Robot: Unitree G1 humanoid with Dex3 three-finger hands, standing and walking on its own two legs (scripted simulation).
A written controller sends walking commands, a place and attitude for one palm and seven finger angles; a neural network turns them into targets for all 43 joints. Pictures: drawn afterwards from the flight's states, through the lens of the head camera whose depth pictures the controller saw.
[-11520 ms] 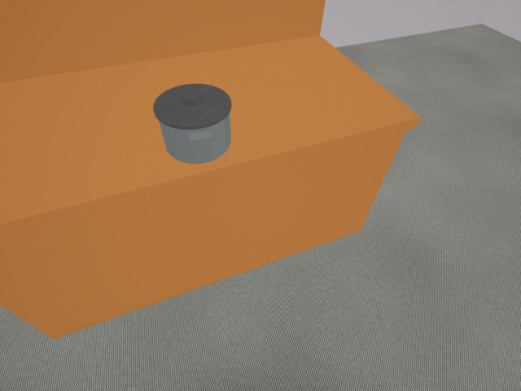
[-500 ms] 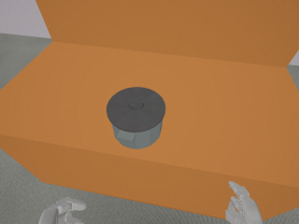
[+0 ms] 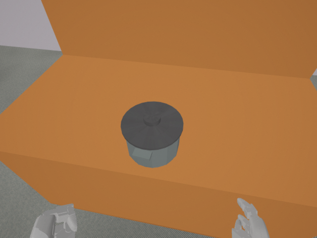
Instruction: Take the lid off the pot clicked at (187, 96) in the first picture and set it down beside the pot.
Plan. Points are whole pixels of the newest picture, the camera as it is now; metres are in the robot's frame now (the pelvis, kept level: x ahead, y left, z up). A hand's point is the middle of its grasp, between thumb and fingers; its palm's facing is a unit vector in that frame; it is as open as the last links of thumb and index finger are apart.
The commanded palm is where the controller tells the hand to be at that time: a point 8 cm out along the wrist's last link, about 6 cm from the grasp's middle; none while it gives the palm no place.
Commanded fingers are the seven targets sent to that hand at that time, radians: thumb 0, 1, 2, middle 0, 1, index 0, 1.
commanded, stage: raise the hand higher, near the body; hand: left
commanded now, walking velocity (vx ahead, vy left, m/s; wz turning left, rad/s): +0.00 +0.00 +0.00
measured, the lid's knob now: (151, 118) +0.44 +0.07 +0.05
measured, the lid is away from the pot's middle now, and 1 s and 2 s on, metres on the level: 0.00 0.00 0.00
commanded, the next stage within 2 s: reach forward and open the fingers in 0.52 s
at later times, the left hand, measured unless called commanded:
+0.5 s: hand (57, 199) +0.17 +0.23 +0.08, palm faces +0.27 -0.87 -0.42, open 3.1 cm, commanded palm +0.12 +0.27 +0.11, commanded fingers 0.00 0.90 0.90 -1.30 -1.50 -1.30 -1.50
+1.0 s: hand (40, 193) +0.17 +0.26 +0.09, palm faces -0.21 -0.05 -0.98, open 3.2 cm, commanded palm +0.17 +0.25 +0.15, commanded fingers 0.00 0.31 1.18 -1.08 -0.79 -1.08 -0.79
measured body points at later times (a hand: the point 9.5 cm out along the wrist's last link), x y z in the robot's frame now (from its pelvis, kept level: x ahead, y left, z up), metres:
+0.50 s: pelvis +0.00 +0.00 +0.00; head +0.00 -0.01 +0.45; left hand +0.15 +0.27 +0.11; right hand +0.18 -0.22 -0.08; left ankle -0.01 +0.10 -0.73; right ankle +0.00 -0.13 -0.73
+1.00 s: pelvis -0.01 -0.01 +0.00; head -0.01 -0.06 +0.45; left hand +0.18 +0.26 +0.15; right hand +0.19 -0.24 -0.10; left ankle -0.01 +0.10 -0.73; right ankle +0.00 -0.13 -0.73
